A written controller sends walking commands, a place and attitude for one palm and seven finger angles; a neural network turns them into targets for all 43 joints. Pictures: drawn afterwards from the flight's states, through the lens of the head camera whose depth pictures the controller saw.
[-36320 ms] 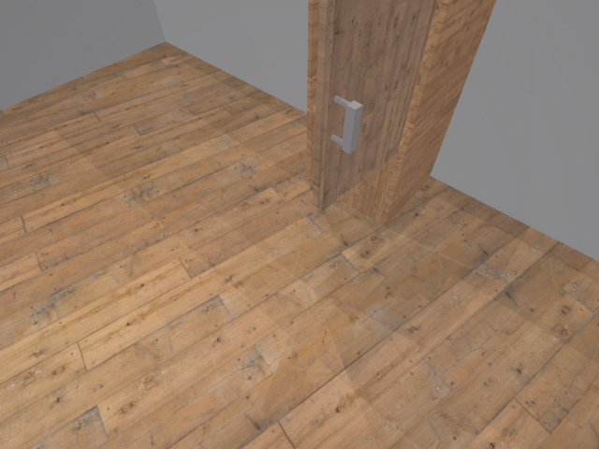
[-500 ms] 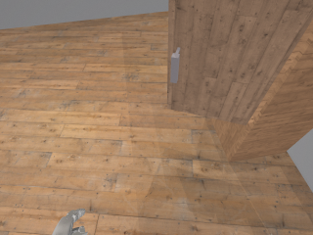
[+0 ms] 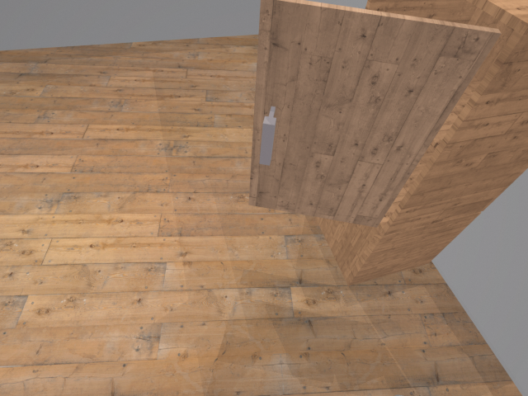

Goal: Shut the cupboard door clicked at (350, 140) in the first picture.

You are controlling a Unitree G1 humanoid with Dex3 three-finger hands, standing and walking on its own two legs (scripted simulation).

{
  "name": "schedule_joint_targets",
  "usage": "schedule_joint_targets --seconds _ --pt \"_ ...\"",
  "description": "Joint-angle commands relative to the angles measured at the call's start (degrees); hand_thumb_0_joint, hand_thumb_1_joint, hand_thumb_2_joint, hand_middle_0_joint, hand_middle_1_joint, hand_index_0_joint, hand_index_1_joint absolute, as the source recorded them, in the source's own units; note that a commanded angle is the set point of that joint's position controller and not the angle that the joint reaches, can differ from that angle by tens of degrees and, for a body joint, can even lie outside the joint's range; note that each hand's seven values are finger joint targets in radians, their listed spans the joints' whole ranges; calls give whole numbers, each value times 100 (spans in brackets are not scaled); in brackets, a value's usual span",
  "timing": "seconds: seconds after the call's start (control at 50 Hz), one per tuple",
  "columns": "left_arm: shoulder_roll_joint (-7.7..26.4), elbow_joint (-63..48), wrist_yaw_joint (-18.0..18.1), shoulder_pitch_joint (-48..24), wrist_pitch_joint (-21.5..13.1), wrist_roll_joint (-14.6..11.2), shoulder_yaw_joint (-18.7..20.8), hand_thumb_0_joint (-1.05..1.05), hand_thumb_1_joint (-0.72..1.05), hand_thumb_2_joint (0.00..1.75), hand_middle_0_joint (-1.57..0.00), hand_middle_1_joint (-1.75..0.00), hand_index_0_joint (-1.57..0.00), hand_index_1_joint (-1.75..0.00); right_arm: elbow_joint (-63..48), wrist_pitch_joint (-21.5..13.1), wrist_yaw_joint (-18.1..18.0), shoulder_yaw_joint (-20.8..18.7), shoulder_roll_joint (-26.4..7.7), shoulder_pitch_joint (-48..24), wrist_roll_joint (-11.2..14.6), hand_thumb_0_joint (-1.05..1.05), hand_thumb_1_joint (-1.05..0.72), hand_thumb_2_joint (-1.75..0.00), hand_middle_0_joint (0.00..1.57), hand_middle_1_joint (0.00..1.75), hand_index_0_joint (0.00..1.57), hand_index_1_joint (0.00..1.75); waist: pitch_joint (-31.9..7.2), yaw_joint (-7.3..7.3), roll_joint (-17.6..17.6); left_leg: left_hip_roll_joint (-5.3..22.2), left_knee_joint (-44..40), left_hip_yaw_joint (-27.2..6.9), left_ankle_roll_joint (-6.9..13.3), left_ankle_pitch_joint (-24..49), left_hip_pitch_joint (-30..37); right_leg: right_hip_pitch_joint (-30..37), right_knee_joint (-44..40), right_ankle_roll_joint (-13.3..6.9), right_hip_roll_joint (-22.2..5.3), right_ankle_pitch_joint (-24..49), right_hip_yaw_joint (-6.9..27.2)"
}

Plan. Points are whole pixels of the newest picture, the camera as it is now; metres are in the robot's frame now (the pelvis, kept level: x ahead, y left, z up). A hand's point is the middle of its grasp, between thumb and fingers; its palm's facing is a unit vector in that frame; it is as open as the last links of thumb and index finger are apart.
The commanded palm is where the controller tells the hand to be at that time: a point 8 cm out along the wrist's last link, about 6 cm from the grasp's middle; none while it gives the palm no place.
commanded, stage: take the last steps up to it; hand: left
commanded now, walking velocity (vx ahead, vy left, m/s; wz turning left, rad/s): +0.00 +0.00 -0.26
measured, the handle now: (268, 135) +0.65 +0.04 -0.02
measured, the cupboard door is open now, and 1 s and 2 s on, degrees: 64 64 64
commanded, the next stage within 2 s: come to a stop and stand still in 0.82 s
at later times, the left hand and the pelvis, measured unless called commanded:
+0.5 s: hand (193, 375) +0.17 +0.13 -0.14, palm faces -0.21 -0.96 -0.20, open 7.3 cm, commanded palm none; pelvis +0.03 -0.04 +0.01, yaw -9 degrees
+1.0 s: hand out of the picture +0.10 +0.04 -0.18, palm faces -0.02 -0.99 -0.13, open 7.3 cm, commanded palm none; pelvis +0.15 -0.11 +0.00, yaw -6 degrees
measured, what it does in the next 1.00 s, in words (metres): walks ahead: right foot, then left foot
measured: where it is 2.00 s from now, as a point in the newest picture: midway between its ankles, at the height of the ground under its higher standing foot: outside the picture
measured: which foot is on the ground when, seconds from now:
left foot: down 0.00-0.54, up 0.56-0.96, down 0.98-1.00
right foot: up 0.00-0.52, down 0.54-1.00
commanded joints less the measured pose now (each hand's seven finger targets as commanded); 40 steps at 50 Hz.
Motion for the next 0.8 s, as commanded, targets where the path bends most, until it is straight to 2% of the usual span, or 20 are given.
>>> schedule_joint_targets --seconds 0.0,0.04,0.08,0.12,0.2,0.28,0.34,0.4,0.42,0.46,0.48,0.5,0.52,0.54,0.56,0.58,0.6,0.64,0.68,0.78 --pt "549 -474 31 -34 -63 75 182 0 90 90 -20 -30 -20 -30 -266 -96 -169 -186 -1162 571 -71 0 -90 -90 20 30 20 30 -311 -184 1502 2055 -1643 -1798 775 3403 916 -1150 2374 139 -240 -701 -3" --pt "570 -358 -10 -35 -25 62 217 0 90 90 -20 -30 -20 -30 -305 -98 -200 -124 -976 439 -62 0 -90 -90 20 30 20 30 -232 -107 1344 1732 -1465 -1122 652 3800 992 -1216 2700 207 -334 -308 -61" --pt "468 -278 -46 12 -26 42 176 0 90 90 -20 -30 -20 -30 -230 -143 -207 -111 -924 529 -50 0 -90 -90 20 30 20 30 -495 -115 1102 1587 -1400 -837 620 3969 1359 -1193 2589 253 -339 -58 -166" --pt "415 -253 -87 -69 -12 60 158 0 90 90 -20 -30 -20 -30 -117 -152 -191 -156 -968 797 -60 0 -90 -90 20 30 20 30 -593 -226 1042 1629 -1577 -875 602 3052 1628 -1370 2611 262 -331 118 -271" --pt "394 -307 -183 -427 -29 104 144 0 90 90 -20 -30 -20 -30 107 -205 -164 -227 -1006 1210 -77 0 -90 -90 20 30 20 30 -334 -406 914 1822 -1962 -1013 623 1624 1804 -1800 2469 235 -473 368 -332" --pt "340 -417 -267 -914 -68 120 99 0 90 90 -20 -30 -20 -30 344 -248 -123 -283 -1005 1468 -114 0 -90 -90 20 30 20 30 56 -527 1039 1958 -2224 -937 740 1059 1716 -1849 1679 198 -655 411 -492" --pt "272 -427 -300 -1051 -79 115 56 0 90 90 -20 -30 -20 -30 451 -239 -88 -320 -1077 1466 -130 0 -90 -90 20 30 20 30 213 -515 1134 1945 -2321 -725 729 537 1426 -1476 931 144 -681 388 -691" --pt "256 -391 -321 -981 -122 102 42 0 90 90 -20 -30 -20 -30 499 -220 -35 -355 -1172 1282 -136 0 -90 -90 20 30 20 30 255 -423 1309 1908 -2321 -575 674 -95 878 -705 220 54 -591 353 -890" --pt "277 -342 -319 -841 -130 97 59 0 90 90 -20 -30 -20 -30 501 -214 -22 -359 -1188 1174 -133 0 -90 -90 20 30 20 30 265 -319 1304 1882 -2263 -541 636 -290 646 -368 2 29 -546 409 -920" --pt "375 -121 -292 -277 -187 102 111 0 90 90 -20 -30 -20 -30 548 -189 8 -340 -1094 1077 -97 0 -90 -90 20 30 20 30 99 -40 782 1579 -1665 -271 407 -556 21 875 -919 -29 -347 978 -1052" --pt "539 89 -248 306 -259 110 153 0 90 90 -20 -30 -20 -30 552 -196 42 -303 -968 1004 -71 0 -90 -90 20 30 20 30 -138 234 270 1138 -900 115 189 -648 -282 1625 -1469 -103 -423 1006 -881" --pt "1019 293 -160 857 -354 148 240 0 90 90 -20 -30 -20 -30 446 -208 80 -225 -579 976 10 0 -90 -90 20 30 20 30 -371 439 -971 481 470 810 -87 -1266 -1311 2504 -2080 -491 -1516 62 476" --pt "1337 383 -70 1099 -369 83 276 0 90 90 -20 -30 -20 -30 229 -174 93 -170 -436 704 4 0 -90 -90 20 30 20 30 -248 537 -1704 167 1822 497 -131 -2081 -1910 2206 -2814 -981 -2429 -402 1881" --pt "1266 309 -30 873 -361 36 220 0 90 90 -20 -30 -20 -30 223 -136 110 -219 -595 614 -16 0 -90 -90 20 30 20 30 74 418 -1024 309 2468 3 -85 -1687 -1946 1540 -3085 -1155 -2494 -770 1778" --pt "973 259 20 451 -392 45 207 0 90 90 -20 -30 -20 -30 329 -102 104 -259 -527 714 -20 0 -90 -90 20 30 20 30 286 155 -1032 440 2695 -124 -66 -1136 -1932 1254 -3119 -1103 -2241 -805 1553" --pt "783 206 26 187 -428 41 143 0 90 90 -20 -30 -20 -30 440 -115 99 -244 -528 823 -42 0 -90 -90 20 30 20 30 415 39 -1080 528 2840 -156 -96 -855 -1938 1100 -3075 -1131 -2146 -426 1388" --pt "536 173 33 7 -459 23 53 0 90 90 -20 -30 -20 -30 540 -98 114 -255 -529 871 -55 0 -90 -90 20 30 20 30 535 -100 -756 606 2821 -205 -138 -504 -1716 758 -3048 -1062 -1947 191 769" --pt "291 195 29 -87 -551 18 -27 0 90 90 -20 -30 -20 -30 643 -71 142 -217 -314 1094 -64 0 -90 -90 20 30 20 30 401 -310 -321 541 2570 -100 -212 -106 -1285 570 -2929 -1011 -1648 1451 3" --pt "196 290 44 88 -636 30 -43 0 90 90 -20 -30 -20 -30 686 -64 153 -204 -161 1181 -69 0 -90 -90 20 30 20 30 242 -371 -202 476 2300 -16 -261 126 -1222 782 -2803 -1010 -1554 2472 -319" --pt "208 592 85 587 -721 41 -105 0 90 90 -20 -30 -20 -30 445 -108 161 -147 -98 510 -27 0 -90 -90 20 30 20 30 78 -169 -173 420 1312 10 -238 137 -1468 1654 -2493 -1145 -1715 4042 -188"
